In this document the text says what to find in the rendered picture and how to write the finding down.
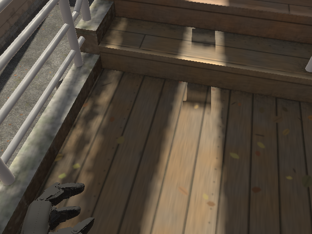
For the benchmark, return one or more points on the left robot hand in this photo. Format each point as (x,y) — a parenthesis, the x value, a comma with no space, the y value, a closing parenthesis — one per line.
(42,215)

